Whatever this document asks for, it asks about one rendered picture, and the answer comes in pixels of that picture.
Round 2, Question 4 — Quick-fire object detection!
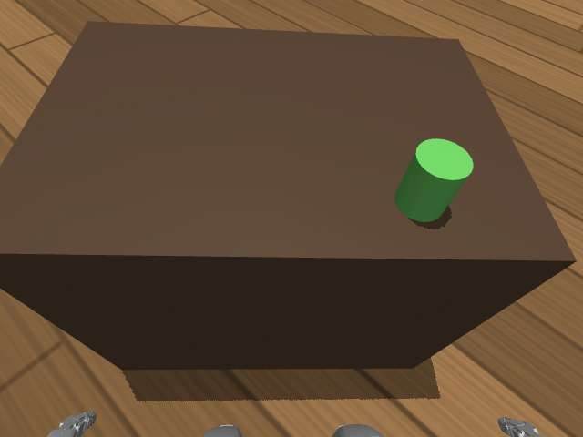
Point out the left robot hand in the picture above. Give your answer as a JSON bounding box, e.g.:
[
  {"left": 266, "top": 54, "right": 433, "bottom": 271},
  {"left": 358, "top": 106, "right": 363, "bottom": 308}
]
[{"left": 47, "top": 412, "right": 97, "bottom": 437}]

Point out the can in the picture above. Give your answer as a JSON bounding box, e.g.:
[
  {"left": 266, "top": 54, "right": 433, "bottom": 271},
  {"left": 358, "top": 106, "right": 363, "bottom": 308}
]
[{"left": 394, "top": 138, "right": 474, "bottom": 222}]

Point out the right robot hand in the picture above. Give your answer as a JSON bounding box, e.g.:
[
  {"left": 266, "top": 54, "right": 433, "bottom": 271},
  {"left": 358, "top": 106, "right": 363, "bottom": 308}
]
[{"left": 498, "top": 417, "right": 547, "bottom": 437}]

